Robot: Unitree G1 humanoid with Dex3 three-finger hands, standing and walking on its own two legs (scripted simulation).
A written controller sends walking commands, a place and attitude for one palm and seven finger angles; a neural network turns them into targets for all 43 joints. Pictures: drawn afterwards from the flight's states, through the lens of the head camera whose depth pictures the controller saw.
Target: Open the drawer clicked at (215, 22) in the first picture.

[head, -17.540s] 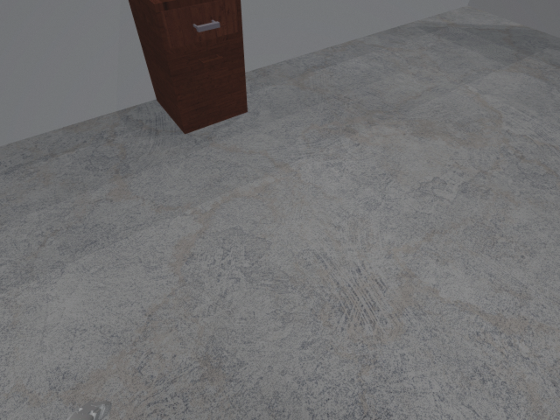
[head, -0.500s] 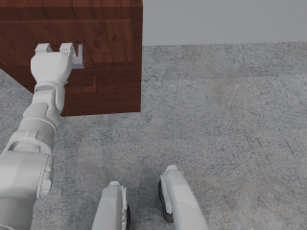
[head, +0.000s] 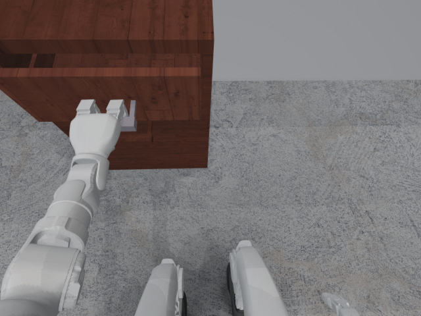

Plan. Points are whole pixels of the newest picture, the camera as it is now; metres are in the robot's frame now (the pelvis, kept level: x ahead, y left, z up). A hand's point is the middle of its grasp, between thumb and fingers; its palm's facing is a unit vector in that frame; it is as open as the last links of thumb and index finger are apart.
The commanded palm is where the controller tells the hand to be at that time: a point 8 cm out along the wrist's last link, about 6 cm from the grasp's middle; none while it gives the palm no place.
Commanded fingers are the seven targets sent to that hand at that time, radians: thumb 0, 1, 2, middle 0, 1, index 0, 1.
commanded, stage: pull the drawer open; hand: left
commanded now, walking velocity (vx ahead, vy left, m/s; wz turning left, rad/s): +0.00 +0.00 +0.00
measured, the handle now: (108, 115) +0.51 +0.19 -0.04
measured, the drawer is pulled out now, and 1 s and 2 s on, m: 0.05 0.15 0.27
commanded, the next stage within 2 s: none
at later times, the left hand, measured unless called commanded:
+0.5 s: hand (105, 163) +0.42 +0.20 -0.07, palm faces -0.04 -0.04 -1.00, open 5.5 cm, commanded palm +0.38 +0.20 -0.01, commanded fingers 0.00 0.90 0.90 -0.40 -1.35 -0.40 -1.35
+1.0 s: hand (101, 189) +0.36 +0.20 -0.07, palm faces -0.06 -0.04 -1.00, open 5.5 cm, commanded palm +0.32 +0.20 -0.01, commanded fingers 0.00 0.90 0.90 -0.40 -1.35 -0.40 -1.35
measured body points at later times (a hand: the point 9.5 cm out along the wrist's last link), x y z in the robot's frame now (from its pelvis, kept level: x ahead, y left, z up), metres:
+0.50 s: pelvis +0.00 +0.00 +0.01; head +0.16 -0.01 +0.43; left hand +0.41 +0.20 -0.01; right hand +0.09 -0.27 -0.14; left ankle -0.01 +0.11 -0.59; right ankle +0.07 -0.12 -0.59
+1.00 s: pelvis +0.00 -0.01 +0.01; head +0.14 -0.02 +0.44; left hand +0.36 +0.20 -0.01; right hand +0.13 -0.26 -0.13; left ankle -0.01 +0.11 -0.59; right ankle +0.07 -0.12 -0.59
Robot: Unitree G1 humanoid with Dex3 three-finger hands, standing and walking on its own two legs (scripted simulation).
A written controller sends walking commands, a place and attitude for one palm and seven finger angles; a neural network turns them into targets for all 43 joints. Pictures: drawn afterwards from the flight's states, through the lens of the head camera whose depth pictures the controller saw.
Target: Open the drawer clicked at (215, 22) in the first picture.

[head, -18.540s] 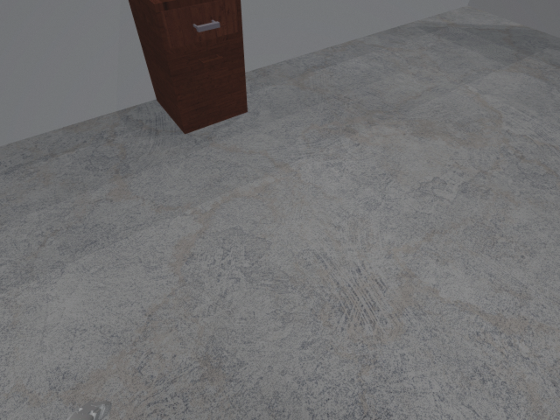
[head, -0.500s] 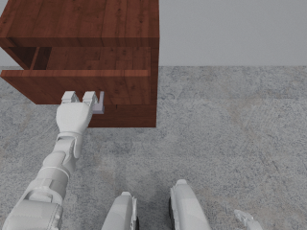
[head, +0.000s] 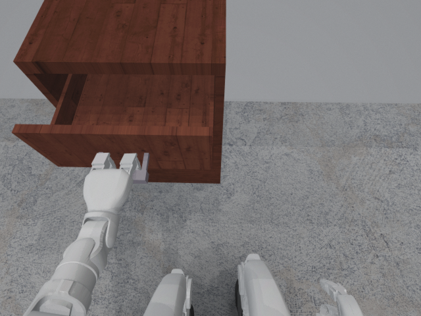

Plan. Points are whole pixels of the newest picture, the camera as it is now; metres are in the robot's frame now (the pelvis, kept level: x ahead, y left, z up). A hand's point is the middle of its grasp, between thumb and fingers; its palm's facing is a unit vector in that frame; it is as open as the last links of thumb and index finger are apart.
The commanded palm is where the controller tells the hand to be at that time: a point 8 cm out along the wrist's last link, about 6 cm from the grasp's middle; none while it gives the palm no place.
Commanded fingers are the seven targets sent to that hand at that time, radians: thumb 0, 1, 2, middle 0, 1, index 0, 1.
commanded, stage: pull the drawer open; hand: left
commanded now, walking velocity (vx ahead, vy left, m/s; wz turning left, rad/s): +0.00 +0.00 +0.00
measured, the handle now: (121, 167) +0.41 +0.20 -0.06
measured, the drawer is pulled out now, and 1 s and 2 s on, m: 0.15 0.27 0.30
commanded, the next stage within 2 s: open the thumb to release the handle in 1.40 s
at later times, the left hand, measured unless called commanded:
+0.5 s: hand (114, 224) +0.30 +0.20 -0.08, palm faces -0.07 -0.05 -1.00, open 5.6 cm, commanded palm +0.26 +0.21 -0.03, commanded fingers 0.00 0.90 0.90 -0.40 -1.35 -0.40 -1.35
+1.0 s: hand (108, 256) +0.24 +0.20 -0.08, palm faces -0.09 -0.07 -0.99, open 5.7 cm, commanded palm +0.20 +0.21 -0.03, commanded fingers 0.00 0.90 0.90 -0.40 -1.35 -0.40 -1.35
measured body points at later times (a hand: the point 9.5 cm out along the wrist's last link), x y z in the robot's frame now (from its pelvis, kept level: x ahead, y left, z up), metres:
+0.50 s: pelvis +0.00 -0.01 +0.00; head +0.13 -0.02 +0.43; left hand +0.30 +0.20 -0.02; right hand +0.17 -0.26 -0.14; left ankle -0.01 +0.12 -0.61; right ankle +0.07 -0.11 -0.61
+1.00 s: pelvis +0.00 -0.01 -0.01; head +0.12 -0.04 +0.42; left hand +0.24 +0.20 -0.02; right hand +0.19 -0.25 -0.14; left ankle -0.01 +0.12 -0.61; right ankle +0.07 -0.11 -0.61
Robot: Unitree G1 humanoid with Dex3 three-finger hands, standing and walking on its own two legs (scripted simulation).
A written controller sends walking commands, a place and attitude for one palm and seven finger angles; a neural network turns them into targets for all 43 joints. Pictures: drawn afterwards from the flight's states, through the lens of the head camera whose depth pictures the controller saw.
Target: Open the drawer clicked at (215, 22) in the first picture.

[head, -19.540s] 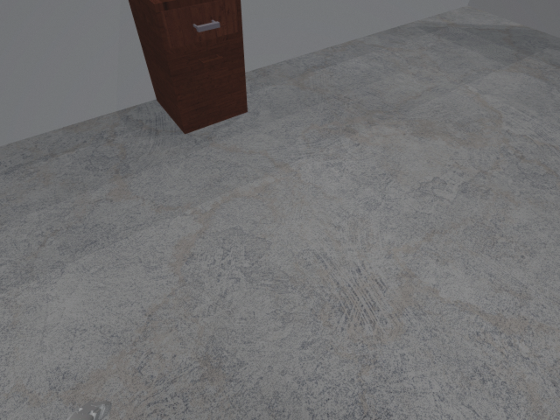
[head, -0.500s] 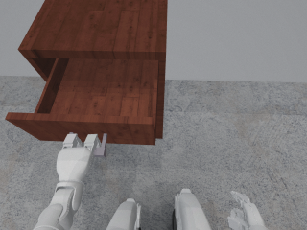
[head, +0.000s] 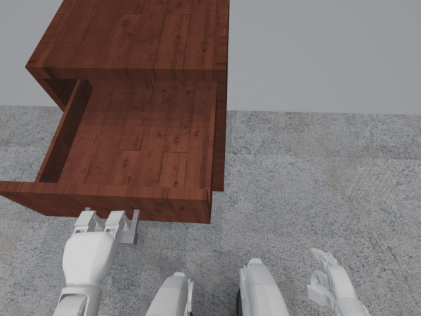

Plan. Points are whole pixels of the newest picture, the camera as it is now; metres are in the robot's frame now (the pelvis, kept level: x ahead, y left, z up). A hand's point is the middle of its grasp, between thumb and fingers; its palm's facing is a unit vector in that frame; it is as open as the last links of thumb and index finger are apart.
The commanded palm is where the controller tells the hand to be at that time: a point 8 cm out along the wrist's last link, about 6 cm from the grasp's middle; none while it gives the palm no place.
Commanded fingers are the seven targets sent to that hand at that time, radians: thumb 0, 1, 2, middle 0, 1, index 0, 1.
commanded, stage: pull the drawer open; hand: left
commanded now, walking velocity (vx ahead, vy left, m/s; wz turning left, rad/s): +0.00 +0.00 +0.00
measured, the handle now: (109, 225) +0.29 +0.22 -0.05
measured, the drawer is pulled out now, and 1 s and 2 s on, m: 0.27 0.30 0.30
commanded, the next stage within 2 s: open the thumb to release the handle in 0.40 s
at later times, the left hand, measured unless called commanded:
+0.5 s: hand (102, 272) +0.20 +0.22 -0.07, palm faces -0.12 -0.08 -0.99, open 5.7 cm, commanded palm +0.19 +0.23 -0.02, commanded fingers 0.00 0.83 0.87 -0.40 -1.34 -0.40 -1.34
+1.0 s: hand (102, 274) +0.20 +0.22 -0.06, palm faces -0.08 -0.06 -0.99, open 12.2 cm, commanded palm +0.18 +0.22 -0.02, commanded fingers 0.00 -0.50 0.30 -0.30 -1.20 -0.30 -1.20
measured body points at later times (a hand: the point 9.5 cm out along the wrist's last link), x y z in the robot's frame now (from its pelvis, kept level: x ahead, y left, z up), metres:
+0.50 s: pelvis +0.00 -0.01 -0.01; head +0.12 -0.03 +0.42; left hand +0.21 +0.22 -0.01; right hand +0.20 -0.23 -0.14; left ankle -0.02 +0.13 -0.60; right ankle +0.07 -0.10 -0.60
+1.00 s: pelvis -0.01 -0.01 -0.01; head +0.10 -0.04 +0.42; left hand +0.20 +0.22 -0.01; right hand +0.19 -0.24 -0.14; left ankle -0.02 +0.13 -0.60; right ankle +0.07 -0.10 -0.60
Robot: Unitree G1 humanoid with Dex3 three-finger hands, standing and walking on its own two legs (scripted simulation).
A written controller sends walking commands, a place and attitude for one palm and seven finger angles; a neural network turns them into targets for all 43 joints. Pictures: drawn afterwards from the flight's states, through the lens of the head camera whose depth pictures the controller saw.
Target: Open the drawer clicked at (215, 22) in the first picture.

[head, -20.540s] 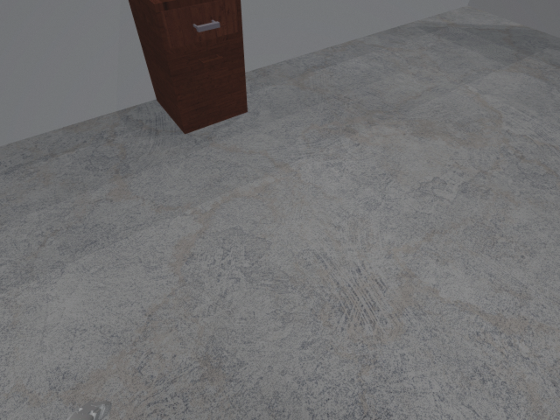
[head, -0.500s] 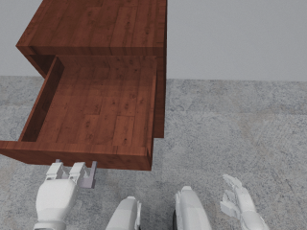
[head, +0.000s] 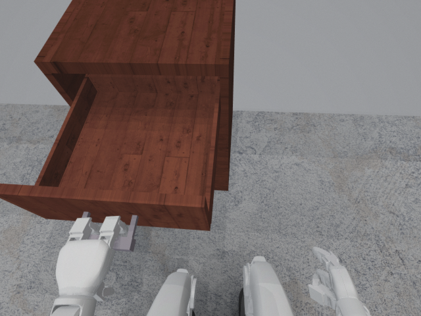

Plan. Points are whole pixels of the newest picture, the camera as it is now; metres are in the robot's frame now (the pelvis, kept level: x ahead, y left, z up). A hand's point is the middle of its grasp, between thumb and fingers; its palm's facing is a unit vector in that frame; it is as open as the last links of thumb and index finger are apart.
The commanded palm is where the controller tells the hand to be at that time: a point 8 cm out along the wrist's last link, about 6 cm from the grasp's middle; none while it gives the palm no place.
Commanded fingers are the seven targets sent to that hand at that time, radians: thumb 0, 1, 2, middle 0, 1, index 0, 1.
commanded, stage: lift the hand off the handle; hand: left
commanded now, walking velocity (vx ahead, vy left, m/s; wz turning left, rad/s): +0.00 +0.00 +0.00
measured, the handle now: (106, 230) +0.28 +0.22 -0.04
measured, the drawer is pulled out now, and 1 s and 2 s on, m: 0.30 0.30 0.30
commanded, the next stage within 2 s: none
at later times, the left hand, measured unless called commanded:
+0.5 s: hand (104, 256) +0.23 +0.22 -0.05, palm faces -0.06 -0.05 -1.00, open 13.7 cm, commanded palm +0.21 +0.23 +0.00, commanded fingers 0.00 -0.50 0.30 -0.30 -1.20 -0.30 -1.20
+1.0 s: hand (90, 253) +0.23 +0.23 -0.01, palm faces -0.06 -0.07 -1.00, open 13.8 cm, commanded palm +0.21 +0.22 +0.04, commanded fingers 0.00 -0.50 0.30 -0.30 -1.20 -0.30 -1.20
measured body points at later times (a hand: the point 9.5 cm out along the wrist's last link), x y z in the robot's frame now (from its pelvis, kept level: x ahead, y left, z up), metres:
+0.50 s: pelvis -0.01 +0.00 +0.00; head +0.10 -0.03 +0.44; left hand +0.23 +0.22 +0.00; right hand +0.18 -0.24 -0.12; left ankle +0.00 +0.14 -0.59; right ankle +0.08 -0.09 -0.59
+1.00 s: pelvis +0.00 +0.01 +0.04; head +0.09 -0.02 +0.48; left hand +0.23 +0.23 +0.04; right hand +0.19 -0.24 -0.08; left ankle +0.00 +0.14 -0.59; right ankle +0.08 -0.09 -0.59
